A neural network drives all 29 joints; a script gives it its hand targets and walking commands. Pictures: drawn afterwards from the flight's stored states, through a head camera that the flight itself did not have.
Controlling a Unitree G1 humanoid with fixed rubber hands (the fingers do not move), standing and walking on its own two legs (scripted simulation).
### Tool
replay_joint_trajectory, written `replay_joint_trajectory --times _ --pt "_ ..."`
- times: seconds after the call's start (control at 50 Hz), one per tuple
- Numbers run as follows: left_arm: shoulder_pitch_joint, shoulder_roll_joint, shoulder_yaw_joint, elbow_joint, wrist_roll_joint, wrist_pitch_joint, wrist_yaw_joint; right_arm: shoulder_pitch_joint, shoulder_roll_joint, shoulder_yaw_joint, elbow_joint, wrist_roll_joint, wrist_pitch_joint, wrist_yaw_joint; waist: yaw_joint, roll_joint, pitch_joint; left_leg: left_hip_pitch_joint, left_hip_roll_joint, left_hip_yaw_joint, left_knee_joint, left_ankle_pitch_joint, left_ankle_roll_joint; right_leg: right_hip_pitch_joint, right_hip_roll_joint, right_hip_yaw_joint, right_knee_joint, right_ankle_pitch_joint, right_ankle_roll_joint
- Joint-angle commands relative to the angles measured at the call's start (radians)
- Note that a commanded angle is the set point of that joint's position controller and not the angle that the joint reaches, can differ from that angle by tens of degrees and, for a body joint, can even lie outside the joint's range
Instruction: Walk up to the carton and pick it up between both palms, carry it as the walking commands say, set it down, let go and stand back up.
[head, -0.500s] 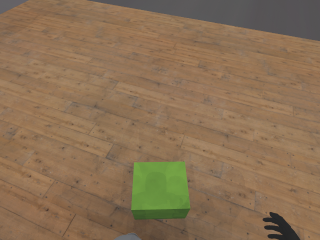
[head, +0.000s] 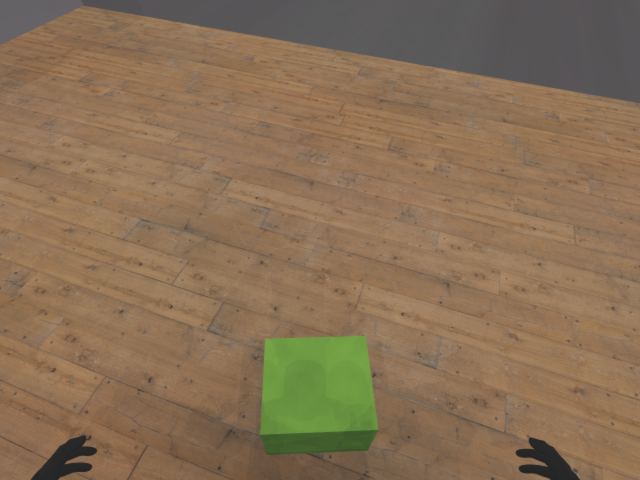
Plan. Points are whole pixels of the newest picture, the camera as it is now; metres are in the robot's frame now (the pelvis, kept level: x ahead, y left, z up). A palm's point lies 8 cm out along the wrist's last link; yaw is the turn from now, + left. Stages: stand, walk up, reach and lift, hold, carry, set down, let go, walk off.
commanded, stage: walk up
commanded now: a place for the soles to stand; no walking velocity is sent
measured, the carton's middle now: (316, 395) +0.45 -0.01 -0.66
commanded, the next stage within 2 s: reach and lift in 0.30 s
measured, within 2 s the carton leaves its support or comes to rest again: neither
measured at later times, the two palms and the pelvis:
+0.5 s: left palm out of the picture +0.14 +0.31 -0.08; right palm (557, 461) +0.17 -0.30 -0.07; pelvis -0.02 -0.01 +0.00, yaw -2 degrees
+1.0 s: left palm (121, 400) +0.26 +0.29 -0.13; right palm (493, 387) +0.28 -0.28 -0.13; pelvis -0.04 -0.02 -0.05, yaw -3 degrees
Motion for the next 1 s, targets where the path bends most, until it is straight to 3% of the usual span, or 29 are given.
replay_joint_trajectory --times 0.0,0.28,0.3,0.32,0.38,0.42,0.52,0.7,0.78,0.98 --pt "-0.013 0.176 0.038 -0.012 -0.002 -0.004 0.001 -0.061 -0.185 -0.033 -0.031 -0.001 -0.015 -0.004 0.019 0.025 -0.095 0.038 0.126 -0.175 -0.157 0.181 0.062 0.034 -0.052 0.068 -0.11 0.122 -0.072" --pt "-0.089 0.169 0.031 0.084 0.004 -0.006 -0.006 -0.092 -0.173 -0.021 0.075 -0.006 -0.007 -0.005 0.008 -0.008 -0.083 0.106 0.097 -0.128 -0.205 0.17 0.022 0.058 -0.084 0.083 -0.255 0.133 -0.063" --pt "-0.198 0.096 0.122 -0.267 0.005 0.054 -0.04 -0.204 -0.093 -0.091 -0.276 -0.033 0.015 0.029 0.031 -0.112 0.097 0.065 -0.031 0.033 -0.15 0.021 -0.009 -0.249 0.051 0.001 -0.158 0.001 -0.018" --pt "-0.139 0.093 0.14 -0.267 0.052 0.114 -0.06 -0.151 -0.06 -0.081 -0.309 -0.046 0.068 0.039 0.064 -0.102 0.098 0.063 -0.028 0.06 -0.132 -0.015 -0.006 -0.257 0.041 -0.024 -0.188 -0.06 -0.042" --pt "-0.066 0.129 0.179 -0.357 0.082 0.182 -0.081 -0.073 -0.106 -0.175 -0.341 -0.074 0.137 0.052 0.045 -0.047 0.047 0.246 -0.05 0.075 -0.085 0.002 -0.032 -0.292 0.036 -0.011 -0.202 -0.104 -0.074" --pt "-0.045 0.131 0.208 -0.395 0.095 0.187 -0.079 -0.055 -0.094 -0.188 -0.36 -0.08 0.14 0.052 0.051 -0.002 -0.021 0.276 -0.05 0.062 -0.074 0.04 -0.046 -0.284 0.039 -0.003 -0.169 -0.09 -0.066" --pt "-0.084 0.082 0.196 -0.459 0.06 0.19 -0.072 -0.127 -0.08 -0.192 -0.406 -0.054 0.147 0.067 0.062 0.043 -0.121 0.215 -0.023 0.045 -0.009 0.112 -0.071 -0.239 0.086 -0.008 -0.028 0.005 -0.035" --pt "-0.16 0.067 0.213 -0.392 -0.012 0.195 -0.054 -0.247 -0.079 -0.186 -0.365 -0.028 0.165 0.049 0.072 0.004 -0.304 0.03 -0.018 0.019 0.199 0.392 -0.088 -0.389 0.115 0.003 0.193 0.248 0.004" --pt "-0.284 0.09 0.223 -0.373 -0.036 0.192 -0.064 -0.357 -0.066 -0.174 -0.369 -0.02 0.172 0.026 0.067 -0.024 -0.359 -0.105 -0.022 0.035 0.239 0.338 -0.076 -0.411 0.109 0.02 0.225 0.262 0.015" --pt "-0.603 0.152 0.25 -0.284 -0.058 0.21 -0.112 -0.645 -0.042 -0.167 -0.34 0.016 0.216 -0.017 0.073 -0.048 -0.48 -0.306 -0.027 0.066 0.3 0.177 -0.055 -0.49 0.09 0.03 0.267 0.157 0.035"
